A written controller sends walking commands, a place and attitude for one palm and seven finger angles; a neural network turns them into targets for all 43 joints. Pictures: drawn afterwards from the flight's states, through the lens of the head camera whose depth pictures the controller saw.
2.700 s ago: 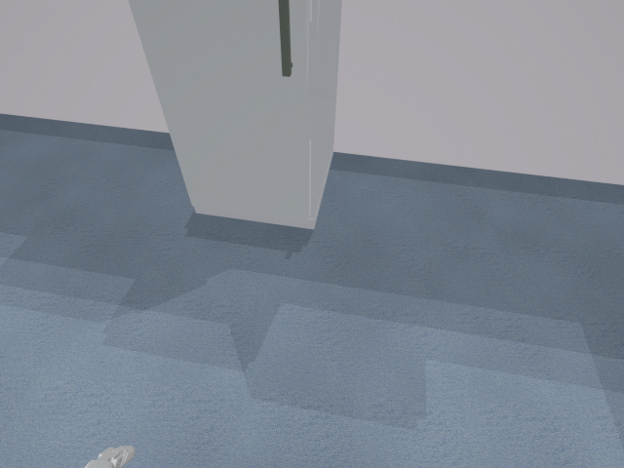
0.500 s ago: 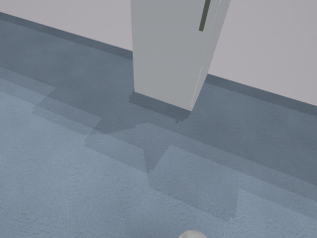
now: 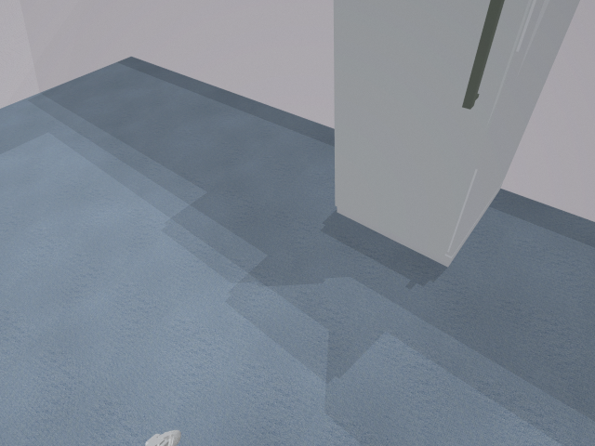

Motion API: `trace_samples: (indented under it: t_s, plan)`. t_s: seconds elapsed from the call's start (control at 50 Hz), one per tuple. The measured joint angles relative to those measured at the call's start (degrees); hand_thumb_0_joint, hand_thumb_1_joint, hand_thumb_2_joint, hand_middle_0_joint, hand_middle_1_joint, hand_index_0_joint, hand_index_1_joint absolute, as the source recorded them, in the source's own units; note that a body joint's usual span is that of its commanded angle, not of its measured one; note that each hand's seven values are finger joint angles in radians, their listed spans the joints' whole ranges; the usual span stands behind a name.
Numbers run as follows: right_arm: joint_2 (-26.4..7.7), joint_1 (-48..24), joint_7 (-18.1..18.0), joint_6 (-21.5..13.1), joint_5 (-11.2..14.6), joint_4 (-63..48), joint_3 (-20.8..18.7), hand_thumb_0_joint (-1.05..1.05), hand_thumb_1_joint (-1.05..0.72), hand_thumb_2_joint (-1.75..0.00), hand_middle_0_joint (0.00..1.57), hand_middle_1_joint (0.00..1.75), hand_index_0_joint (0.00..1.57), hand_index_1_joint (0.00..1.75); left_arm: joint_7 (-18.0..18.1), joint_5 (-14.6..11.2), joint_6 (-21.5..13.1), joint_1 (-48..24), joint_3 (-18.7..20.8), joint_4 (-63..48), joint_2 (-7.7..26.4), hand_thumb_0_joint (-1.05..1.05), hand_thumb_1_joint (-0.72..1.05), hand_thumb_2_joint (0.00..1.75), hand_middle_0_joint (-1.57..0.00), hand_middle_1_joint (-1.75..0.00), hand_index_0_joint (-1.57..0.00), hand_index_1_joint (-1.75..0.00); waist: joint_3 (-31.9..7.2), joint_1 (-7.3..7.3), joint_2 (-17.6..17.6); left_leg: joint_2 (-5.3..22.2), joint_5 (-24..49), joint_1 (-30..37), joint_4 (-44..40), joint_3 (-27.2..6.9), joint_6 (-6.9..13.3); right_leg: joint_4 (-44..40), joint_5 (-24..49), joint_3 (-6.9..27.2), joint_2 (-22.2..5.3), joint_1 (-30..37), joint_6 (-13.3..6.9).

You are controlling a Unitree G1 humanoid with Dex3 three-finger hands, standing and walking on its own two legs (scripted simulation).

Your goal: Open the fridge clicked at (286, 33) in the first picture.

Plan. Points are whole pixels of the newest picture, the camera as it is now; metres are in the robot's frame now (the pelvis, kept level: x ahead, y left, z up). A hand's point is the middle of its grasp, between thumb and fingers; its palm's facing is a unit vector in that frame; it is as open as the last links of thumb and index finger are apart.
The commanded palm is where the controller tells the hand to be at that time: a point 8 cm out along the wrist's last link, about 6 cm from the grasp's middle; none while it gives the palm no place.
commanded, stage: walk to a spot facing it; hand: right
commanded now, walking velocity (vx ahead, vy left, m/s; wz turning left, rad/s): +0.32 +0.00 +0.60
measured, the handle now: (500, 0) +0.94 -0.45 +0.22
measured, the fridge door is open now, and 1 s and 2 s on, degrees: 0 0 0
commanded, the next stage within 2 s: none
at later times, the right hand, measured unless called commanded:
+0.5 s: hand (382, 349) +0.34 -0.13 -0.19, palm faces -0.30 +0.95 -0.08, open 7.3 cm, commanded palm none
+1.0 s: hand (400, 267) +0.53 -0.20 -0.19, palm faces -0.45 +0.87 -0.23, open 7.3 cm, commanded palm none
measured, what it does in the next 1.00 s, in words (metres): walks ahead, turning left: left foot, then right foot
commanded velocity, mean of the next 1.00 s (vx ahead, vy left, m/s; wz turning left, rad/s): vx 0.25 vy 0.00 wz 0.60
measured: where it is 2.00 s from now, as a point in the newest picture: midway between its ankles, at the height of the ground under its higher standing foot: (315, 375)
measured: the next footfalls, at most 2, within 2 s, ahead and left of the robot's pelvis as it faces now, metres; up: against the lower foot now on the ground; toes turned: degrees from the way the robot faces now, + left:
left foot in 0.50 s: +0.27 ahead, +0.05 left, +0.00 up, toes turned +26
right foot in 0.92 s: +0.57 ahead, -0.09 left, +0.00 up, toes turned +23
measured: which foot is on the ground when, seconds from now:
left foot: up 0.00-0.48, down 0.50-0.92, up 0.94-1.00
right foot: down 0.00-0.50, up 0.52-0.90, down 0.92-1.00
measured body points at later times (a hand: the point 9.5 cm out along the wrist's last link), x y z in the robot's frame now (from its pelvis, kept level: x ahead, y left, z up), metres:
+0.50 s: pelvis +0.19 -0.01 -0.02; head +0.23 -0.03 +0.43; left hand -0.01 +0.13 -0.14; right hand +0.36 -0.19 -0.18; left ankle +0.24 +0.04 -0.74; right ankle +0.02 -0.08 -0.70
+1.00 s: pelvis +0.43 -0.02 -0.01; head +0.47 -0.02 +0.43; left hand +0.44 +0.26 -0.13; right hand +0.55 -0.25 -0.17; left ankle +0.25 +0.02 -0.66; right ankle +0.53 -0.11 -0.74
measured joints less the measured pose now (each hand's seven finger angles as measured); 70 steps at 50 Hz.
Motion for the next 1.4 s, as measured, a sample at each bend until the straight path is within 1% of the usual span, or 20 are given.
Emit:
trace_samples:
  t_s: [0.04,0.12,0.24,0.32,0.4,0.48,0.52,0.56,0.62,0.68,0.78,0.88,0.92,0.96,1.0,1.04,1.16,1.26,1.32,1.4]
  plan:
    - [-0.96,-1.91,0.46,0.09,-0.24,-0.98,-0.56,0.01,-0.91,-0.90,0.20,0.30,0.20,0.30,0.43,-0.09,-0.31,2.65,-0.15,1.40,-0.59,0.00,0.90,0.90,-0.20,-0.30,-0.21,-0.30,0.05,0.38,0.02,1.57,4.92,-4.32,4.84,2.16,-0.48,-3.67,0.60,-1.43,-0.06,3.38,0.07]
    - [-1.50,-5.12,0.44,0.26,-0.31,-3.14,-1.20,0.00,-0.91,-0.90,0.20,0.30,0.20,0.30,1.61,-0.49,-0.77,7.74,0.46,4.64,-0.27,0.00,0.92,0.90,-0.20,-0.30,-0.21,-0.30,0.55,0.93,-0.27,3.27,12.15,-11.30,9.13,2.27,-1.12,-8.49,0.27,-4.69,0.41,8.53,-0.06]
    - [-0.33,-8.70,0.39,1.42,-0.23,-3.76,-1.06,0.00,-0.91,-0.90,0.20,0.30,0.20,0.30,2.21,-0.48,-0.69,14.82,0.14,9.13,-0.50,0.00,0.92,0.90,-0.20,-0.30,-0.20,-0.30,1.60,2.33,-0.55,3.94,16.08,-16.57,9.95,2.84,-1.27,-11.04,-2.98,-9.17,1.66,13.69,-0.58]
    - [1.47,-11.01,0.75,1.97,-0.07,-3.29,-0.12,0.00,-0.91,-0.90,0.20,0.30,0.20,0.30,2.38,-0.16,-0.59,18.24,-0.46,11.32,-1.67,0.01,0.91,0.90,-0.20,-0.30,-0.20,-0.30,3.08,3.68,-0.98,3.83,15.41,-15.64,3.37,6.11,-0.55,-12.37,-5.38,-11.58,2.06,17.12,-0.51]
    - [3.33,-13.77,1.04,1.72,0.08,-3.28,1.20,0.00,-0.91,-0.90,0.20,0.30,0.20,0.30,2.19,0.06,-0.04,20.20,-0.95,12.62,-3.21,0.01,0.91,0.90,-0.20,-0.30,-0.20,-0.30,5.28,4.68,-1.49,2.03,11.74,-10.92,-10.10,11.43,1.64,-11.89,-8.22,-14.09,1.42,20.17,0.74]
    - [4.23,-14.16,0.94,-0.17,0.07,-3.69,1.95,0.00,-0.91,-0.90,0.20,0.30,0.20,0.30,1.39,-0.37,1.09,21.19,-0.74,13.19,-4.35,0.01,0.91,0.90,-0.20,-0.30,-0.21,-0.30,6.20,4.05,-0.45,-1.35,8.37,-1.65,-21.80,15.89,5.15,2.92,-9.60,-16.86,-1.26,18.27,3.61]
    - [4.16,-12.75,0.85,-1.90,0.42,-4.40,2.37,0.00,-0.91,-0.90,0.20,0.30,0.20,0.30,0.83,-1.04,1.75,21.91,-0.47,12.46,-4.50,0.01,0.90,0.90,-0.20,-0.30,-0.21,-0.30,4.83,3.13,0.65,-1.22,6.95,2.58,-25.51,14.44,8.82,24.15,-7.28,-13.16,-2.95,9.59,4.73]
    - [4.44,-11.46,-0.12,-2.51,1.49,-4.15,2.02,0.00,-0.91,-0.90,0.20,0.30,0.20,0.30,0.62,-0.98,2.90,18.30,0.40,11.79,-3.62,0.01,0.90,0.90,-0.20,-0.30,-0.21,-0.30,5.56,2.79,-0.96,-2.78,3.66,4.10,-23.70,13.54,8.93,41.37,-7.31,-4.05,-3.82,0.43,4.59]
    - [2.75,-8.60,-1.28,-2.84,1.66,-2.95,1.24,-0.02,-0.93,-0.90,0.21,0.30,0.21,0.30,0.42,-0.34,3.28,11.92,1.11,8.24,-2.71,0.01,0.90,0.90,-0.20,-0.30,-0.21,-0.30,4.71,3.41,-1.85,-4.16,4.09,8.03,-27.33,11.38,6.65,45.92,-2.68,3.93,-5.73,-10.28,5.17]
    - [1.92,-5.89,-1.59,-2.98,0.91,-1.21,1.26,-0.02,-0.93,-0.90,0.21,0.30,0.21,0.30,0.86,0.34,3.09,5.54,1.85,4.34,-1.43,0.02,0.92,0.90,-0.20,-0.30,-0.21,-0.30,3.23,3.77,-2.35,-4.11,4.67,10.87,-31.39,8.14,6.54,39.81,-0.92,6.95,-8.00,-17.62,6.23]
    - [2.29,-3.47,-0.87,-3.69,0.56,-0.71,1.56,-0.01,-0.92,-0.90,0.20,0.30,0.20,0.30,-0.27,0.25,2.08,-2.13,2.63,-0.29,2.27,0.02,0.95,0.90,-0.20,-0.30,-0.20,-0.30,2.75,2.11,-3.61,-2.15,3.85,13.39,-34.66,3.40,4.16,22.69,4.61,7.10,-8.84,-21.16,7.66]
    - [2.01,-2.10,-0.77,-3.49,0.56,-1.87,1.34,0.00,-0.91,-0.90,0.20,0.30,0.20,0.30,-0.87,0.21,1.26,-6.25,1.95,-1.93,3.47,0.01,0.93,0.90,-0.20,-0.30,-0.20,-0.30,3.77,-1.26,-3.22,-0.36,-0.68,15.12,-32.79,-0.14,1.33,6.41,5.16,4.68,-5.27,-15.34,7.20]
    - [1.41,-1.13,-0.90,-3.06,0.95,-1.97,1.03,0.00,-0.91,-0.90,0.21,0.30,0.20,0.30,-0.60,0.32,0.65,-7.20,1.30,-1.89,3.08,0.01,0.92,0.90,-0.20,-0.30,-0.20,-0.30,3.93,-2.17,-2.11,0.35,-3.96,14.49,-28.05,-2.02,0.33,1.09,8.21,2.43,-3.67,-11.26,5.77]
    - [0.41,-1.68,-1.07,-2.27,1.53,-1.29,0.49,0.00,-0.91,-0.90,0.20,0.30,0.20,0.30,-0.51,0.58,0.09,-8.16,0.22,-2.04,1.85,0.01,0.92,0.90,-0.20,-0.30,-0.20,-0.30,5.10,-2.57,-0.37,0.61,-7.28,9.33,-12.45,-2.22,-0.23,4.59,5.29,0.04,-3.94,-10.37,4.36]
    - [-0.23,-2.03,-1.19,-1.51,1.56,-0.67,0.27,0.00,-0.91,-0.90,0.20,0.30,0.20,0.30,-0.48,0.55,-0.11,-7.85,-0.77,-2.13,0.62,0.01,0.91,0.90,-0.20,-0.30,-0.20,-0.30,5.35,-2.27,0.03,0.75,-7.97,3.53,2.56,-0.13,-1.27,5.20,2.17,-2.31,-5.32,-7.65,4.07]
    - [-0.70,-3.05,-0.74,-0.54,1.24,-0.85,0.05,0.00,-0.91,-0.90,0.20,0.30,0.20,0.30,-0.22,0.55,-0.06,-6.46,-1.07,-2.04,-0.39,0.00,0.91,0.90,-0.20,-0.30,-0.21,-0.30,5.37,-1.10,-0.23,2.11,-6.69,-0.90,9.82,3.08,-2.21,3.56,1.36,-3.86,-6.38,-4.54,4.80]
    - [-0.49,-9.12,0.41,1.40,0.90,-5.51,-0.55,0.00,-0.91,-0.90,0.20,0.30,0.20,0.30,0.63,0.18,1.50,-1.33,0.90,1.01,0.39,-0.01,0.92,0.90,-0.20,-0.30,-0.21,-0.30,5.85,0.96,-1.69,6.10,-0.50,-7.37,0.13,7.79,-3.43,-1.01,0.51,-8.16,-7.65,1.82,4.79]
    - [0.68,-13.11,0.62,1.38,0.52,-8.41,-0.39,0.00,-0.91,-0.90,0.20,0.30,0.20,0.30,0.27,0.48,3.39,1.45,2.94,2.82,4.05,-0.01,0.92,0.90,-0.20,-0.30,-0.21,-0.30,6.40,2.82,-3.28,6.70,5.16,-5.66,-14.19,9.32,-3.16,1.06,-3.17,-12.26,-8.39,4.41,6.05]
    - [0.62,-13.86,0.63,0.03,0.28,-9.85,0.34,0.00,-0.91,-0.90,0.20,0.30,0.20,0.30,-0.06,0.39,4.30,3.73,3.71,2.90,5.80,0.00,0.92,0.90,-0.20,-0.30,-0.21,-0.30,6.07,3.66,-4.26,5.69,9.72,-1.03,-23.36,9.90,-1.22,9.11,-7.83,-13.15,-10.28,3.12,7.36]
    - [1.60,-15.04,-0.66,-1.08,0.95,-9.89,1.47,0.00,-0.91,-0.90,0.20,0.30,0.20,0.30,0.45,-0.25,6.66,2.53,3.69,3.01,7.18,0.00,0.91,0.90,-0.20,-0.30,-0.20,-0.30,7.53,3.74,-6.16,3.69,5.09,-1.59,-19.80,8.60,2.39,34.11,-14.17,-0.09,-7.08,-8.04,7.54]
